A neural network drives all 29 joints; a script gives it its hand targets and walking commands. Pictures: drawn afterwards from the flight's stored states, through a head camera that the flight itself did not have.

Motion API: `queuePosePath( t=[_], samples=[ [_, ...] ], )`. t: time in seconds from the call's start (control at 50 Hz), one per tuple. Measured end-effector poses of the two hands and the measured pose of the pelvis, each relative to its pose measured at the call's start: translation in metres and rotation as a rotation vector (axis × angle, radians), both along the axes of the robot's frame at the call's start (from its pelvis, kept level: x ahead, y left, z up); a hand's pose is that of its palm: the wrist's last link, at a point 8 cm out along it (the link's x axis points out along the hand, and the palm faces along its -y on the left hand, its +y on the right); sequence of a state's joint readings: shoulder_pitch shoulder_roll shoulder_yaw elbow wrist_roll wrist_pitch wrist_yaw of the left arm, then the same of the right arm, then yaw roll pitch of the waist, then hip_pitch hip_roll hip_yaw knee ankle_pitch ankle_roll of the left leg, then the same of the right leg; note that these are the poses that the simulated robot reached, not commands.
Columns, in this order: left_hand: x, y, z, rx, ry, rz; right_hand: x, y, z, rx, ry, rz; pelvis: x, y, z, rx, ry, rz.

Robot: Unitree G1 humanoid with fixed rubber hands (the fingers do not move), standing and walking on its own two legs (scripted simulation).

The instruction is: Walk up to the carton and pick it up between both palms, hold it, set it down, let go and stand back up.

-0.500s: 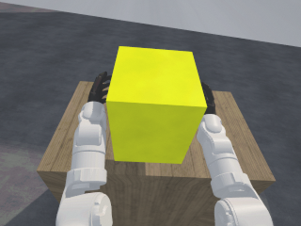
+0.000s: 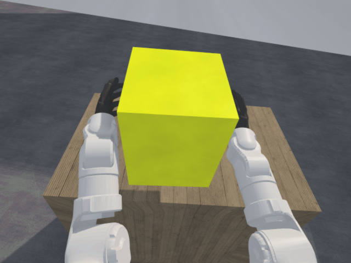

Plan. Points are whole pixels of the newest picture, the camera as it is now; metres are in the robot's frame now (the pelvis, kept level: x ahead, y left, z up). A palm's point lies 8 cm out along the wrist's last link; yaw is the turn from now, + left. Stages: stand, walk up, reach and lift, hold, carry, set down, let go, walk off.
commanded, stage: reach and lift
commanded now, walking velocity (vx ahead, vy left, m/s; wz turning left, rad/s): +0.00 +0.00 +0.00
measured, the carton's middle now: (173, 121) +0.40 -0.01 +0.14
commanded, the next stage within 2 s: hold in 0.48 s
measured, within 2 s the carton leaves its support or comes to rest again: neither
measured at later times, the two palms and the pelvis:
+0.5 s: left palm (101, 112) +0.37 +0.15 +0.18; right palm (237, 121) +0.36 -0.14 +0.17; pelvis +0.00 +0.00 +0.00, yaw +0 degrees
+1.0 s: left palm (96, 111) +0.35 +0.15 +0.20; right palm (238, 117) +0.35 -0.14 +0.19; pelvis -0.01 +0.00 +0.00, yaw +0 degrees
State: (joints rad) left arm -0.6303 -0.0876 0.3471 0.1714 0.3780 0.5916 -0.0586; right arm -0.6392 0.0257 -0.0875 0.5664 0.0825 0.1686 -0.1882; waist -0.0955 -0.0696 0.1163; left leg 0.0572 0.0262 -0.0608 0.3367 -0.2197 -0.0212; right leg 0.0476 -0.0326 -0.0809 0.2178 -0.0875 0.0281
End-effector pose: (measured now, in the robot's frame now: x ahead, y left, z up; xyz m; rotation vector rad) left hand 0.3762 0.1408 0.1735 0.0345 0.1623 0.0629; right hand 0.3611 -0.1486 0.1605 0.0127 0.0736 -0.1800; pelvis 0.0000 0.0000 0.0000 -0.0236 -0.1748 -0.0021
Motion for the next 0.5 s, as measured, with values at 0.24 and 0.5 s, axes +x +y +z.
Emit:
queuePosePath(
  t=[0.24,0.5],
  samples=[
    [-0.002,0.004,0.005,0.001,-0.004,0.008,0.001,0.003,0.005,0.005,-0.009,0.010,0.000,-0.001,0.000,-0.001,-0.007,0.005],
    [-0.008,0.007,0.011,-0.003,-0.010,0.020,-0.001,0.006,0.013,0.005,-0.020,0.023,-0.002,-0.002,0.000,-0.002,-0.015,0.007]
  ],
)
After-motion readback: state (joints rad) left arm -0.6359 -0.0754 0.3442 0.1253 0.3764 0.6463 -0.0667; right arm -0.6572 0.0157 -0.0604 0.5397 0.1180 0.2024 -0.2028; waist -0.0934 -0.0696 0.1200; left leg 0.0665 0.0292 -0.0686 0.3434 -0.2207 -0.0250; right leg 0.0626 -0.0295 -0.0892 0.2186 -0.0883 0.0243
